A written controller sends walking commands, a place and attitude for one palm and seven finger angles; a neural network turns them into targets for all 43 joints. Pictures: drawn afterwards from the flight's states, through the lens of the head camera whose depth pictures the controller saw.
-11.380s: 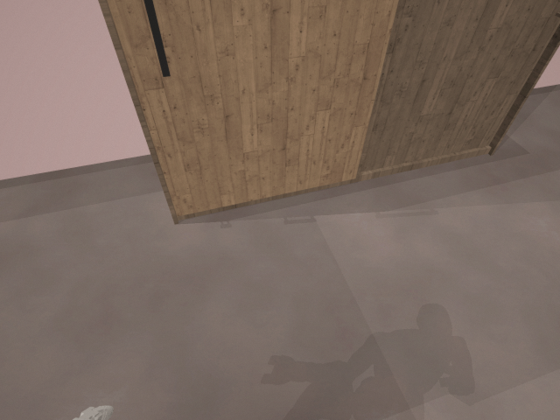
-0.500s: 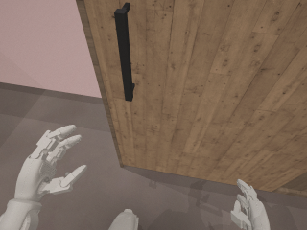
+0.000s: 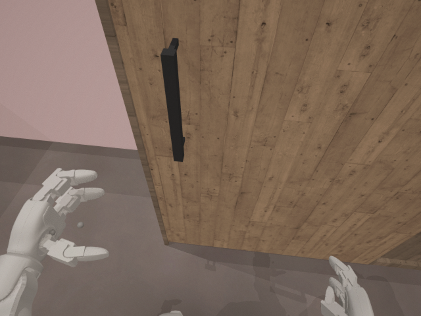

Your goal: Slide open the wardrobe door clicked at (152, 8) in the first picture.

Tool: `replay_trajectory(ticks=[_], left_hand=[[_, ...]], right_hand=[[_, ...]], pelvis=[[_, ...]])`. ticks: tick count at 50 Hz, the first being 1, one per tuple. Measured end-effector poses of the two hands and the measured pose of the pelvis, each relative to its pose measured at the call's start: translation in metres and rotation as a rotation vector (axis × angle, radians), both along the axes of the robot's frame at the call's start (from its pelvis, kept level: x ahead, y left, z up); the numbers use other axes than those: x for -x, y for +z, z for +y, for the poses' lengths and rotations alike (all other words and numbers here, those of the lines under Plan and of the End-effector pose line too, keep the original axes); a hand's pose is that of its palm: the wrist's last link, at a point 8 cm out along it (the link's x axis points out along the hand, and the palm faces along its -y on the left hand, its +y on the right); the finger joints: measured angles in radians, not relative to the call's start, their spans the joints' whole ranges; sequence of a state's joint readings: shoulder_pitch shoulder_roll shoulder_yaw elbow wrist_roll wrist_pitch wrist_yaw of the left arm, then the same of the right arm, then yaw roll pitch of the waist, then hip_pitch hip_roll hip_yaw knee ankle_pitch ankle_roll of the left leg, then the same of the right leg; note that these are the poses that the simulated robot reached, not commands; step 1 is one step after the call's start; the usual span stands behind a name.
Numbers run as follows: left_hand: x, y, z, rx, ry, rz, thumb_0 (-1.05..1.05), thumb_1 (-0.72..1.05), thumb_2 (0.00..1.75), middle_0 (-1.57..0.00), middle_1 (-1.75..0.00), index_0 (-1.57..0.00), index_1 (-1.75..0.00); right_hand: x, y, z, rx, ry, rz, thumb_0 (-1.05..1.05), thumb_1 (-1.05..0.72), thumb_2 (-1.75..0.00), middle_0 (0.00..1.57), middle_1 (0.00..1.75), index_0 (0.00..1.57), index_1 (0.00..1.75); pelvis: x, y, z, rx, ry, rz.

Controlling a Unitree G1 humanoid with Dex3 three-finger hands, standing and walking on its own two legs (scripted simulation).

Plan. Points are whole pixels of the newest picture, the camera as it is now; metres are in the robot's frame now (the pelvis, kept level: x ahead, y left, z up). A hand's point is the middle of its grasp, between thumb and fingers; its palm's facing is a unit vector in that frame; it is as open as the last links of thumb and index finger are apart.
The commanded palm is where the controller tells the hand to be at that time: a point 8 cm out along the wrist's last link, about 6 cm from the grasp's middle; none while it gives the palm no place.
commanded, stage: raise the hand with hooked fingers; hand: left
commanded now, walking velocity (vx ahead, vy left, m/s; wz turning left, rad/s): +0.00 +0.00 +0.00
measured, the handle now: (177, 108) +0.48 +0.12 +0.13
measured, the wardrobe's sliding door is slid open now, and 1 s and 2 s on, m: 0.00 0.00 0.00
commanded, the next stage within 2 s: move the hooked fingers beside the handle in 0.98 s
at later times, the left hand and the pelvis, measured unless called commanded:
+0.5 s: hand (29, 185) +0.25 +0.28 +0.17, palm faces +0.07 -0.99 -0.09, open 14.0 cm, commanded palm +0.22 +0.32 +0.17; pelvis -0.01 +0.00 +0.02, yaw +1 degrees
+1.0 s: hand (63, 183) +0.27 +0.25 +0.16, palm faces +0.02 -1.00 -0.07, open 14.0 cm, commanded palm +0.23 +0.29 +0.17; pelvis +0.00 -0.03 +0.02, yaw +0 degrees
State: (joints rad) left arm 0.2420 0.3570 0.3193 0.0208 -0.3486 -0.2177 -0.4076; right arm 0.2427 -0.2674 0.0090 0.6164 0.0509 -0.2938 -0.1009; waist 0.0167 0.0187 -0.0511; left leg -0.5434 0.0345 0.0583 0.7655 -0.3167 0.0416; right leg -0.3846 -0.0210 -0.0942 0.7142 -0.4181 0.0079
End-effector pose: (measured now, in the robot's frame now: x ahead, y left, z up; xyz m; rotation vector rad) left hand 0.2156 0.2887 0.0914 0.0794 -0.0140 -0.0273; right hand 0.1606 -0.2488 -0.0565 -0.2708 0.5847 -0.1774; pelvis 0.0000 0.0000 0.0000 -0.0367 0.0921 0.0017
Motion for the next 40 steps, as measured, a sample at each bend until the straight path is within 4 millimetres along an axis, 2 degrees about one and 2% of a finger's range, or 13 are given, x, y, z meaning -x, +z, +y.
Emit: replay_trajectory(ticks=[5, 12, 16, 20, 23, 26, 30, 35, 40], left_hand=[[-0.005, 0.034, 0.019, -0.001, 0.053, -0.099, -0.01, -0.33, 0.37, -0.29, -1.08, -0.29, -1.09], [-0.006, 0.033, 0.029, 0.006, 0.051, 0.039, -0.01, -0.45, 0.32, -0.29, -1.16, -0.29, -1.16], [-0.004, 0.048, 0.030, -0.011, 0.057, -0.005, -0.01, -0.48, 0.31, -0.29, -1.18, -0.30, -1.18], [-0.006, 0.071, 0.040, -0.017, 0.085, -0.087, -0.01, -0.49, 0.30, -0.30, -1.19, -0.30, -1.19], [-0.010, 0.079, 0.047, -0.015, 0.098, -0.079, -0.01, -0.50, 0.30, -0.30, -1.19, -0.30, -1.20], [-0.014, 0.080, 0.047, -0.016, 0.085, -0.028, -0.01, -0.50, 0.30, -0.30, -1.20, -0.30, -1.20], [-0.017, 0.074, 0.037, -0.011, 0.047, 0.015, -0.01, -0.50, 0.30, -0.29, -1.20, -0.30, -1.20], [-0.017, 0.070, 0.024, 0.004, 0.042, -0.006, -0.01, -0.50, 0.30, -0.30, -1.20, -0.30, -1.20], [-0.017, 0.072, 0.021, 0.005, 0.076, -0.032, -0.02, -0.50, 0.30, -0.30, -1.20, -0.30, -1.20]], right_hand=[[-0.014, 0.013, 0.020, -0.036, 0.043, -0.062, 0.01, -0.90, -0.90, 0.20, 0.30, 0.20, 0.30], [-0.018, 0.015, 0.039, -0.077, 0.083, -0.070, 0.01, -0.90, -0.90, 0.20, 0.30, 0.20, 0.30], [-0.012, 0.013, 0.041, -0.077, 0.094, -0.049, 0.01, -0.90, -0.90, 0.21, 0.30, 0.20, 0.30], [-0.003, 0.011, 0.038, -0.075, 0.093, -0.020, 0.01, -0.90, -0.90, 0.21, 0.30, 0.20, 0.30], [0.003, 0.009, 0.032, -0.075, 0.081, -0.005, 0.01, -0.90, -0.90, 0.21, 0.30, 0.20, 0.30], [0.008, 0.008, 0.023, -0.074, 0.066, 0.003, 0.01, -0.90, -0.90, 0.21, 0.30, 0.20, 0.30], [0.013, 0.007, 0.011, -0.072, 0.046, 0.006, 0.01, -0.90, -0.90, 0.20, 0.30, 0.20, 0.30], [0.015, 0.009, -0.002, -0.064, 0.029, 0.002, 0.02, -0.90, -0.90, 0.20, 0.30, 0.20, 0.30], [0.011, 0.010, -0.009, -0.061, 0.024, -0.008, 0.02, -0.90, -0.90, 0.20, 0.30, 0.20, 0.30]], pelvis=[[0.001, 0.005, 0.004, 0.002, 0.005, -0.030], [0.007, 0.011, 0.007, 0.000, 0.012, -0.057], [0.010, 0.014, 0.005, -0.002, 0.014, -0.077], [0.012, 0.017, 0.001, -0.004, 0.018, -0.095], [0.014, 0.019, -0.003, -0.006, 0.022, -0.103], [0.015, 0.020, -0.005, -0.009, 0.023, -0.104], [0.015, 0.021, -0.009, -0.011, 0.018, -0.100], [0.013, 0.021, -0.014, -0.015, 0.011, -0.101], [0.009, 0.021, -0.021, -0.019, 0.009, -0.105]])
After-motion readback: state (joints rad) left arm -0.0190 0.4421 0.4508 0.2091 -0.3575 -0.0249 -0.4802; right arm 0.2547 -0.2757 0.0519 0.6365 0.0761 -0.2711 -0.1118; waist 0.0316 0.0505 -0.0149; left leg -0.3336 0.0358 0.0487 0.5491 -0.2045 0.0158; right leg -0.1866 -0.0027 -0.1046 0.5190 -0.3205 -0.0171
